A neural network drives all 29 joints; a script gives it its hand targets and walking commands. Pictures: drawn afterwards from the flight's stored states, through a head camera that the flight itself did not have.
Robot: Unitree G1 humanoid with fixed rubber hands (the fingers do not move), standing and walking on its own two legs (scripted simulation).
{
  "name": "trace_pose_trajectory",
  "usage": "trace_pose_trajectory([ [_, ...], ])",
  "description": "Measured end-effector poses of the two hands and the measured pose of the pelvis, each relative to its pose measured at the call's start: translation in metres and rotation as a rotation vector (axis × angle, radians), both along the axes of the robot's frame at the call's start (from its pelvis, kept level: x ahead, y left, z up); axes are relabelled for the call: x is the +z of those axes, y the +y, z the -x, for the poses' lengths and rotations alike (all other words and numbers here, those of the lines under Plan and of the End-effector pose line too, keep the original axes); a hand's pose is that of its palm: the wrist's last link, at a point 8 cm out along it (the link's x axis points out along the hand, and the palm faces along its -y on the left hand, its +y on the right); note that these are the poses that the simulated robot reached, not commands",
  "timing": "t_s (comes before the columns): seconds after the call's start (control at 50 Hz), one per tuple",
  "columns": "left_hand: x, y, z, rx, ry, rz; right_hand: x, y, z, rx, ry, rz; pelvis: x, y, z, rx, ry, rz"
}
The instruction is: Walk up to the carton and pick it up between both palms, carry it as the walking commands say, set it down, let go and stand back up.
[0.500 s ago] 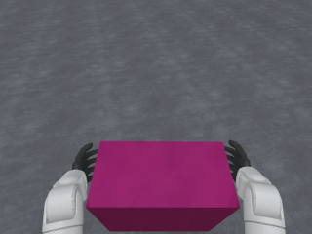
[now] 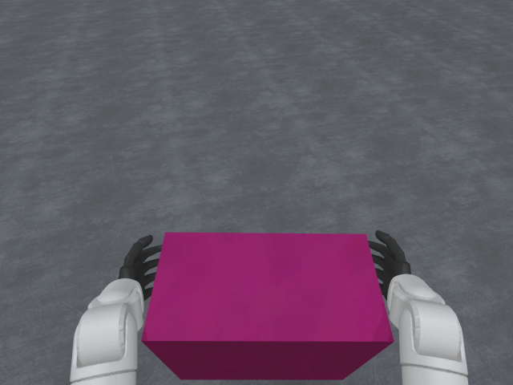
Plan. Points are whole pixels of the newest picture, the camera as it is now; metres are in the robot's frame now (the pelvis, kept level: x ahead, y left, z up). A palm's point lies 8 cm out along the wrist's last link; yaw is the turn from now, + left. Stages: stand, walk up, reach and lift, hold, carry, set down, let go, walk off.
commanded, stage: carry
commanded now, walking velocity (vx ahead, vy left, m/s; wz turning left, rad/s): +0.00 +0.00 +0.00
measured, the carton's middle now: (263, 314) +0.25 +0.00 -0.03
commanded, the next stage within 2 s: none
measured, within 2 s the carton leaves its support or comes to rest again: neither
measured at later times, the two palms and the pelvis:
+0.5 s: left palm (130, 289) +0.25 +0.20 +0.06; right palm (394, 283) +0.26 -0.19 +0.06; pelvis +0.00 +0.00 +0.00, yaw +0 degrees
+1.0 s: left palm (129, 291) +0.25 +0.20 +0.05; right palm (393, 286) +0.25 -0.19 +0.06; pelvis -0.01 +0.00 +0.00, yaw +0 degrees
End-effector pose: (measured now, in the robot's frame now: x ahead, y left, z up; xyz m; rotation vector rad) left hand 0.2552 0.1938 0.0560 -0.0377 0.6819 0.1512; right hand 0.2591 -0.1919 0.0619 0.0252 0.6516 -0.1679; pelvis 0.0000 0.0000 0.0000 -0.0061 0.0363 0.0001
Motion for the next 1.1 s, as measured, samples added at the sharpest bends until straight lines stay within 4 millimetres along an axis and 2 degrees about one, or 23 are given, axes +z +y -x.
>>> trace_pose_trajectory([
  [1.1,-0.0032,0.0047,0.0067,-0.003,-0.006,-0.009,-0.0031,0.0048,0.0059,0.009,-0.004,0.012,0.0002,0.0046,0.0077,0.000,0.001,0.002],
])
